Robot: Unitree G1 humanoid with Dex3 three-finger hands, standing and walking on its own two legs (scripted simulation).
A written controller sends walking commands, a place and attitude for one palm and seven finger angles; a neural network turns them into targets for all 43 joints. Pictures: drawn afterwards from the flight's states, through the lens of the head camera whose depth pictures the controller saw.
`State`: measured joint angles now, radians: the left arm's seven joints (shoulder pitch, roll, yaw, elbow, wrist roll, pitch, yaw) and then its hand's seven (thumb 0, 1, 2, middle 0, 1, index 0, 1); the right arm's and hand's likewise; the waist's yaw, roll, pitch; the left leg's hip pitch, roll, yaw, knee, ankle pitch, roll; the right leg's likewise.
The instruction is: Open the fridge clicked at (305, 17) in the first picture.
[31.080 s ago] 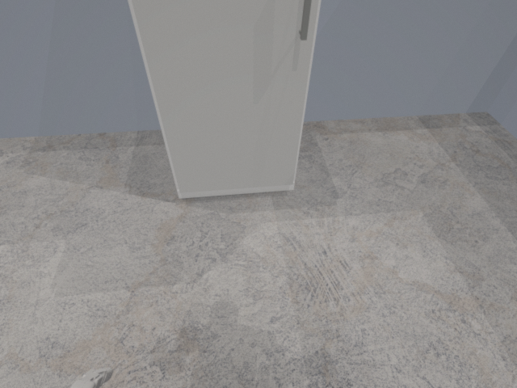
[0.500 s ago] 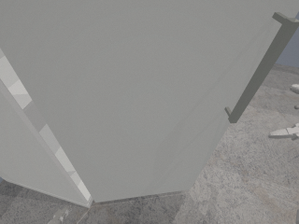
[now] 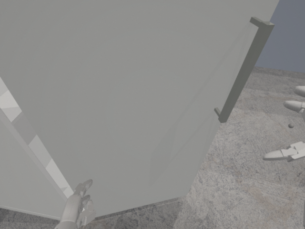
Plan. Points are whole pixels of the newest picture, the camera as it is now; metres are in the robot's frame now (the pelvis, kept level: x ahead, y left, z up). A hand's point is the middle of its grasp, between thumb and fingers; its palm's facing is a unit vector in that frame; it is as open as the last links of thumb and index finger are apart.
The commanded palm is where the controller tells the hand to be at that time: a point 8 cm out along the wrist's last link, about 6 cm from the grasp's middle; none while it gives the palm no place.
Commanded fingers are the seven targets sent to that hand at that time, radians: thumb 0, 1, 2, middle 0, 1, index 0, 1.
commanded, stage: draw the hand back to the body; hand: right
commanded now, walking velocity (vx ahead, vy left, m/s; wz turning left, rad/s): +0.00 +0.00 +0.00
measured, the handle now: (236, 78) +0.43 -0.21 +0.21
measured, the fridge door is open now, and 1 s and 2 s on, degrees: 67 67 67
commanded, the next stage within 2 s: step back with the hand held close in 1.66 s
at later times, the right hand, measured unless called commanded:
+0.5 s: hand (302, 144) +0.24 -0.29 +0.20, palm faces +0.14 +0.99 -0.08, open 14.7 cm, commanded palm +0.20 -0.31 +0.20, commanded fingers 0.00 0.48 -0.23 0.25 1.11 0.25 1.11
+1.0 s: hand out of the picture +0.21 -0.29 +0.18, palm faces +0.51 +0.79 -0.33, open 11.7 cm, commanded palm +0.15 -0.32 +0.19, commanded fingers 0.00 -0.43 -0.67 0.22 0.58 0.22 0.58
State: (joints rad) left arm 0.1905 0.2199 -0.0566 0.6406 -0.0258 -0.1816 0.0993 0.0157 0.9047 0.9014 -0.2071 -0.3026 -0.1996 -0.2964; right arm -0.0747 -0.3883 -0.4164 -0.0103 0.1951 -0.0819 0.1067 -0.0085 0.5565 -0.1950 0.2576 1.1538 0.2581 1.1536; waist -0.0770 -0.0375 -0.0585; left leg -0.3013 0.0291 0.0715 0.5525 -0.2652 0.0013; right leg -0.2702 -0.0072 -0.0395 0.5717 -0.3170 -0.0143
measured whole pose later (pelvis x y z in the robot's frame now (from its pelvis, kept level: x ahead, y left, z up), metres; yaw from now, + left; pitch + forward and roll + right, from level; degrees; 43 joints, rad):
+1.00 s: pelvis +0.00 -0.02 +0.00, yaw -1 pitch -3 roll +0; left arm 0.24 0.20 -0.05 0.70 0.00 -0.22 0.07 0.02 0.90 0.90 -0.21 -0.30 -0.20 -0.30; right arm 0.27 -0.36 -0.34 -0.29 0.07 -0.08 -0.12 0.00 -0.08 -0.50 0.23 0.78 0.23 0.78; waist -0.09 -0.05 0.00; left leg -0.20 0.06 0.07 0.52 -0.25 -0.02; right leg -0.17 0.02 -0.04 0.53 -0.30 -0.04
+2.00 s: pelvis -0.02 +0.00 +0.01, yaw +0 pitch -1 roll +1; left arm 0.19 0.24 0.00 0.61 -0.01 -0.09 0.09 0.02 0.91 0.90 -0.21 -0.30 -0.20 -0.30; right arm 0.45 -0.36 -0.37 -0.40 0.04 -0.16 -0.13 0.02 -0.89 -0.89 0.21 0.30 0.21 0.30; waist -0.03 -0.04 0.04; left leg -0.25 0.02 0.07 0.47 -0.20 0.00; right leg -0.23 -0.01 -0.04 0.51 -0.26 -0.02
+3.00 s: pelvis -0.16 -0.04 +0.00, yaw +1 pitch +0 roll +4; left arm 0.17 0.17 -0.01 0.63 -0.03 -0.13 0.07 0.02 0.90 0.90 -0.21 -0.30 -0.20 -0.30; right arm 0.51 -0.48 -0.42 -0.57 0.05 -0.27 -0.10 0.02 -0.88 -0.89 0.21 0.30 0.21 0.30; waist -0.03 0.03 0.04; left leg -0.12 0.01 0.03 0.46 -0.34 -0.05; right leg -0.54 0.00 -0.01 0.92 -0.41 0.00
